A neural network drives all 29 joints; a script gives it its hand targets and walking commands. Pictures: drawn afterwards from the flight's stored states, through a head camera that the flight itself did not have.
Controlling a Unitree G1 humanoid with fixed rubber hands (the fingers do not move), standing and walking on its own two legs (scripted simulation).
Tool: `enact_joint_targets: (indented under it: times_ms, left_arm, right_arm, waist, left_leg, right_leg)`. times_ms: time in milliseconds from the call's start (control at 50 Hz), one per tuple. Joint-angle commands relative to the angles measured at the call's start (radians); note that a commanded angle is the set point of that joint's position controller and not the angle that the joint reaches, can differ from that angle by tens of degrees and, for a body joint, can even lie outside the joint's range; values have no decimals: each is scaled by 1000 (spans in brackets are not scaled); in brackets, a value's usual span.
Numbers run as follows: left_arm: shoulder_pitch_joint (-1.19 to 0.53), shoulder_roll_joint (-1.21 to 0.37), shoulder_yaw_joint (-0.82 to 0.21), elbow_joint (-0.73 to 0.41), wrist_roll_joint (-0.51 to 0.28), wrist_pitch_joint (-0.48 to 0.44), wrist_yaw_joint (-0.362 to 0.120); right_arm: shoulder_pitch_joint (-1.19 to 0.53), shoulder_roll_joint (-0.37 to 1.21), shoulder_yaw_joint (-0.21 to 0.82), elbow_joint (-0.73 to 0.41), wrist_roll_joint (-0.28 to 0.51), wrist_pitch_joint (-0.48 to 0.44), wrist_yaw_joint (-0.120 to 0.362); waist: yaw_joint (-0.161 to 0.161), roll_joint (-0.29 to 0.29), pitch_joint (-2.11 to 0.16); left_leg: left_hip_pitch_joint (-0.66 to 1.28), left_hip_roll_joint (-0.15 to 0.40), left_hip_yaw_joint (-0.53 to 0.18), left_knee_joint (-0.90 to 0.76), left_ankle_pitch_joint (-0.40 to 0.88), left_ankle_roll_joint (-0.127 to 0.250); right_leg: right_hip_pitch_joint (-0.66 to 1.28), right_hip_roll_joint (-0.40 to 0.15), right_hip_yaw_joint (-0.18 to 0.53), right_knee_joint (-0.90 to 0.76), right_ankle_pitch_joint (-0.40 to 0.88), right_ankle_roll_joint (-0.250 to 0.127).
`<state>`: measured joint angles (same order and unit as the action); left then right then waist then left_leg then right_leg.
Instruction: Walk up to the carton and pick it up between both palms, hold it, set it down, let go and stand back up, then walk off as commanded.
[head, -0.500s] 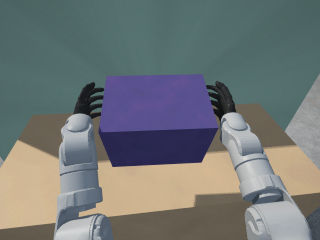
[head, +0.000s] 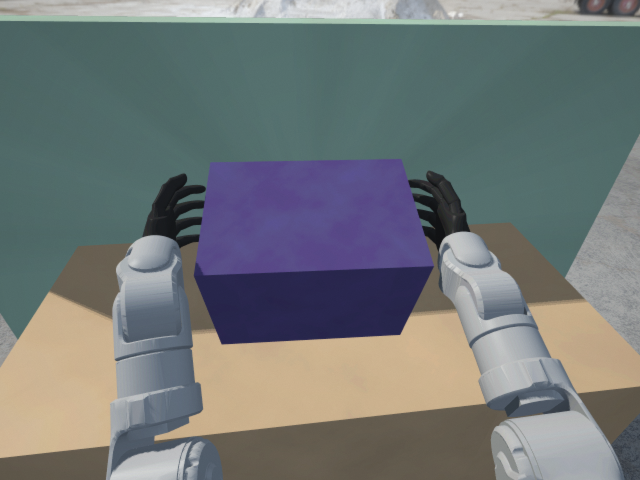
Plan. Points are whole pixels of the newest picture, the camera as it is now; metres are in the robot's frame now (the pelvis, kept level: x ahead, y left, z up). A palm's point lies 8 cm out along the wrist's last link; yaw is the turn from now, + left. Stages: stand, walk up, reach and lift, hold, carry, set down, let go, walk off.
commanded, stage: hold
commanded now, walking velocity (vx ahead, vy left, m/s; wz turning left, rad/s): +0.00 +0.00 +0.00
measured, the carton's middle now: (310, 253) +0.39 +0.01 +0.16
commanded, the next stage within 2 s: none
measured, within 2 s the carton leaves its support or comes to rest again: neither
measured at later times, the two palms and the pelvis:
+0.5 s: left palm (182, 228) +0.40 +0.18 +0.20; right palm (436, 218) +0.40 -0.16 +0.20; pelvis +0.03 +0.00 +0.00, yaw +0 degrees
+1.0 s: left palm (161, 249) +0.33 +0.18 +0.21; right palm (452, 245) +0.34 -0.16 +0.20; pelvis -0.01 +0.00 +0.00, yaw +0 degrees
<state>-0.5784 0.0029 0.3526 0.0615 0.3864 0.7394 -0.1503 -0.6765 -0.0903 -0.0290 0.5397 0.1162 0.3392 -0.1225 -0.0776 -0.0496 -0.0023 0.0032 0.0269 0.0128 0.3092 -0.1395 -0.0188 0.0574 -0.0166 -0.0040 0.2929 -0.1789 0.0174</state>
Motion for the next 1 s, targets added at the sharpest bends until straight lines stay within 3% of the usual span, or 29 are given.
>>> enact_joint_targets:
  times_ms: [0, 40, 80, 100, 140, 200, 220, 280, 300, 320, 400, 420, 440, 500, 520, 540, 600, 620, 660, 740, 760, 800, 820, 840, 860, 880, 900, 940, 980]
  left_arm:
    - [-650, -353, -270, 195, -123, -62, -175]
    - [-685, -381, -313, 157, -168, -91, -157]
    - [-784, -450, -368, 107, -211, -139, -129]
    - [-779, -457, -387, 87, -225, -155, -109]
    - [-741, -402, -329, 144, -183, -163, -94]
    - [-664, -381, -323, 126, -187, -154, -86]
    - [-591, -366, -278, 181, -138, -129, -99]
    - [-525, -363, -297, 109, -150, -110, -134]
    - [-543, -384, -322, 33, -161, -117, -136]
    - [-508, -374, -313, 39, -159, -106, -137]
    - [-460, -408, -412, -152, -205, -109, -118]
    - [-421, -410, -417, -167, -205, -103, -125]
    - [-405, -412, -451, -207, -218, -96, -120]
    - [-356, -400, -493, -309, -251, -87, -117]
    - [-409, -364, -451, -219, -213, -77, -122]
    - [-331, -366, -414, -238, -174, -54, -144]
    - [-332, -353, -413, -291, -187, -31, -172]
    - [-332, -334, -400, -258, -168, -23, -181]
    - [-379, -372, -455, -298, -201, -18, -176]
    - [-443, -368, -471, -343, -211, -48, -149]
    - [-495, -350, -432, -253, -198, -51, -146]
    - [-530, -382, -424, -180, -200, -63, -137]
    - [-572, -391, -433, -223, -206, -67, -133]
    - [-585, -373, -391, -92, -179, -63, -140]
    - [-566, -392, -357, -38, -151, -52, -147]
    - [-592, -399, -358, 3, -150, -48, -156]
    - [-606, -382, -321, 56, -141, -49, -157]
    - [-623, -386, -325, 105, -160, -57, -156]
    - [-652, -343, -256, 209, -122, -63, -160]
  right_arm:
    - [-662, 431, 95, -137, 4, -50, 165]
    - [-738, 485, 127, -201, 29, -86, 168]
    - [-732, 495, 103, -148, 5, -124, 186]
    - [-780, 521, 127, -206, 19, -142, 182]
    - [-752, 511, 153, -143, 8, -149, 190]
    - [-696, 509, 188, -147, 23, -158, 182]
    - [-645, 484, 155, -86, 0, -135, 172]
    - [-550, 455, 188, -94, 37, -109, 145]
    - [-544, 462, 201, -123, 64, -114, 142]
    - [-572, 450, 237, -184, 83, -109, 128]
    - [-570, 462, 335, -340, 162, -132, 97]
    - [-518, 459, 367, -363, 149, -116, 85]
    - [-481, 470, 363, -395, 172, -100, 69]
    - [-414, 456, 416, -460, 170, -80, 48]
    - [-432, 416, 364, -353, 138, -50, 54]
    - [-351, 417, 392, -382, 144, -31, 45]
    - [-305, 371, 366, -420, 146, 11, 48]
    - [-303, 353, 345, -377, 132, 25, 46]
    - [-377, 360, 359, -425, 166, 18, 58]
    - [-412, 394, 380, -492, 171, 1, 69]
    - [-490, 385, 335, -445, 146, -4, 78]
    - [-464, 370, 273, -302, 116, 3, 98]
    - [-501, 377, 249, -311, 118, -17, 111]
    - [-474, 403, 234, -200, 89, 0, 117]
    - [-523, 405, 214, -208, 88, -12, 132]
    - [-515, 398, 160, -148, 48, -9, 142]
    - [-571, 407, 143, -161, 48, -17, 154]
    - [-632, 410, 107, -168, 10, -44, 169]
    - [-678, 442, 110, -151, -10, -61, 180]
  waist:
    - [4, 1, -60]
    - [19, 15, -119]
    - [-14, 55, -191]
    - [-1, 50, -230]
    - [36, 1, -230]
    - [34, -5, -266]
    - [17, 5, -167]
    - [4, -4, -169]
    - [-3, 39, -224]
    - [21, 2, -217]
    - [-11, 58, -418]
    - [-16, 19, -431]
    - [-33, 63, -427]
    - [-58, 51, -453]
    - [-48, 46, -366]
    - [-43, 13, -321]
    - [-55, 37, -307]
    - [-53, 50, -259]
    - [-48, 81, -286]
    - [-37, 90, -361]
    - [-22, 85, -294]
    - [-41, 95, -260]
    - [-28, 110, -280]
    - [-27, 82, -149]
    - [-1, 73, -153]
    - [-23, 87, -117]
    - [11, 66, -78]
    - [-8, 33, -77]
    - [20, 6, -33]
  left_leg:
    - [-89, -50, 58, -170, -224, 54]
    - [-106, -56, 62, -155, -218, 58]
    - [-73, -43, 49, -161, -213, 36]
    - [-37, -51, 47, -135, -153, 35]
    - [1, -49, 43, -127, -134, 45]
    - [54, -57, 62, -94, -60, 43]
    - [63, -68, 72, -101, -51, 45]
    - [102, -63, 69, -70, 119, 19]
    - [116, -69, 63, -48, 207, 4]
    - [134, -74, 60, -37, 279, 4]
    - [254, -78, 53, 43, 536, -29]
    - [284, -77, 51, 57, 604, -38]
    - [275, -82, 47, 63, 629, -47]
    - [286, -85, 41, 77, 669, -52]
    - [259, -72, 39, 53, 566, -45]
    - [260, -76, 43, 40, 581, -41]
    - [217, -77, 45, 19, 547, -55]
    - [198, -77, 47, 4, 495, -48]
    - [229, -66, 45, 30, 586, -73]
    - [232, -69, 41, 29, 567, -66]
    - [204, -72, 44, 10, 458, -52]
    - [207, -48, 32, -28, 333, -57]
    - [158, -50, 46, -46, 270, -47]
    - [80, -53, 52, -80, 119, -27]
    - [38, -52, 55, -113, 35, -22]
    - [-18, -43, 56, -149, -76, -16]
    - [-63, -39, 57, -174, -164, 12]
    - [-116, -39, 53, -189, -235, 33]
    - [-150, -63, 78, -185, -262, 62]
  right_leg:
    - [-123, 44, -69, -109, -229, -20]
    - [-104, 47, -68, -97, -205, -13]
    - [-135, 59, -88, -75, -184, -16]
    - [-139, 56, -89, -76, -133, -6]
    - [-153, 56, -92, -89, -146, 2]
    - [-145, 46, -87, -92, -98, 7]
    - [-155, 36, -86, -115, -107, 10]
    - [-85, 55, -73, -98, 71, 4]
    - [-58, 58, -78, -85, 128, -2]
    - [-36, 57, -75, -73, 250, 17]
    - [30, 67, -90, -30, 483, 33]
    - [67, 76, -92, -20, 529, 32]
    - [91, 71, -81, -20, 563, 31]
    - [106, 62, -85, 14, 727, 51]
    - [38, 68, -84, -9, 547, 36]
    - [101, 62, -73, -11, 608, 36]
    - [139, 60, -59, -19, 588, 16]
    - [110, 54, -56, -28, 487, 12]
    - [63, 74, -74, -31, 446, 5]
    - [71, 85, -79, -24, 424, 13]
    - [9, 73, -77, -53, 302, 16]
    - [-60, 77, -75, -78, 144, -16]
    - [-51, 77, -83, -63, 131, -20]
    - [-80, 63, -67, -97, 1, -20]
    - [-70, 71, -82, -83, -59, -22]
    - [-60, 66, -81, -79, -100, -33]
    - [-75, 64, -78, -80, -161, -27]
    - [-81, 61, -87, -75, -184, -23]
    - [-93, 53, -79, -83, -240, -12]
